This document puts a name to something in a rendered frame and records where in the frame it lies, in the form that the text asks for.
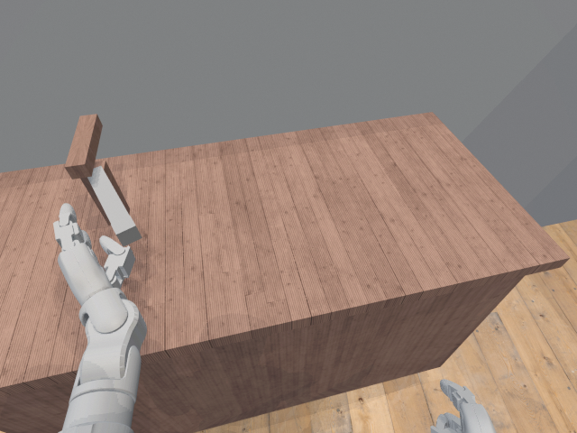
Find right robot hand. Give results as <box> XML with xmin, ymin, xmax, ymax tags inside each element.
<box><xmin>430</xmin><ymin>379</ymin><xmax>496</xmax><ymax>433</ymax></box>

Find counter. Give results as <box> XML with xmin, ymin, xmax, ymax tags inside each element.
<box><xmin>0</xmin><ymin>112</ymin><xmax>570</xmax><ymax>433</ymax></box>

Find robot left forearm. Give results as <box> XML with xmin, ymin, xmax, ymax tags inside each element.
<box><xmin>59</xmin><ymin>288</ymin><xmax>147</xmax><ymax>433</ymax></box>

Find tap lever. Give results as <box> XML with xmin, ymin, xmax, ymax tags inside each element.
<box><xmin>87</xmin><ymin>166</ymin><xmax>142</xmax><ymax>246</ymax></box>

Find left robot hand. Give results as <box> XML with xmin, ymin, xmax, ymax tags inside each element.
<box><xmin>53</xmin><ymin>203</ymin><xmax>135</xmax><ymax>307</ymax></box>

